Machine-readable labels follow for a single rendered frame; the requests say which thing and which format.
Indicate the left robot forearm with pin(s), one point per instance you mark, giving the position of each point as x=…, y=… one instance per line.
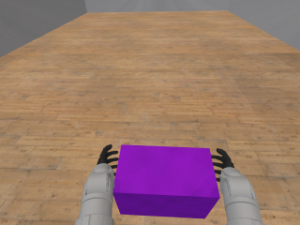
x=97, y=197

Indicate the right robot hand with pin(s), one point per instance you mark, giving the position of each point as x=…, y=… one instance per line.
x=225, y=159

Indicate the right robot forearm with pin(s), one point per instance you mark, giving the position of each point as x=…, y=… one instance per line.
x=239, y=198

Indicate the left robot hand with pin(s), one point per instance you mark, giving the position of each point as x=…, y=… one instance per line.
x=103, y=157

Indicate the carton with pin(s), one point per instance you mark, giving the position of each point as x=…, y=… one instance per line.
x=165, y=181

